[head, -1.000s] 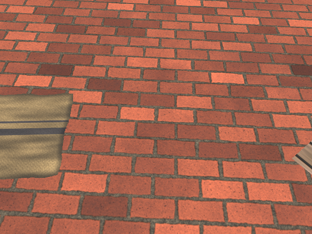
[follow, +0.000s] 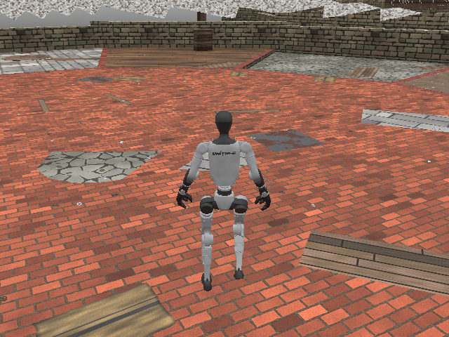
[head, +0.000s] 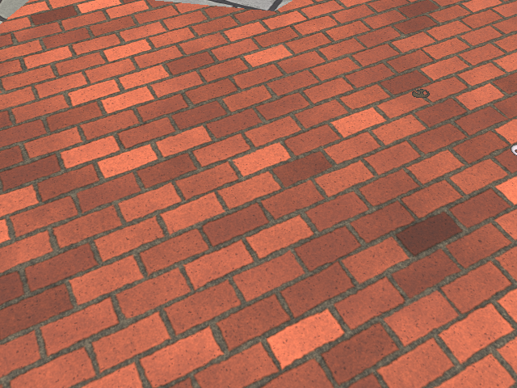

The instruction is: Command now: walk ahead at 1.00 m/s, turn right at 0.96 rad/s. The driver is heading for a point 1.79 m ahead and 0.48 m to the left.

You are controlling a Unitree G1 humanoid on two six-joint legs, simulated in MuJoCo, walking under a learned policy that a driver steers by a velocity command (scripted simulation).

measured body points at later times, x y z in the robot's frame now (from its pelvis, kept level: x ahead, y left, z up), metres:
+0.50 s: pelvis +0.45 -0.03 +0.00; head +0.47 -0.03 +0.45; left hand +0.48 +0.25 -0.13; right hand +0.53 -0.30 -0.13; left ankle +0.51 +0.12 -0.64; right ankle +0.38 -0.09 -0.74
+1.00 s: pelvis +0.92 +0.05 +0.00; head +0.94 +0.06 +0.45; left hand +1.07 +0.33 -0.06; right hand +1.01 -0.23 -0.12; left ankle +0.82 +0.04 -0.74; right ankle +1.18 -0.08 -0.67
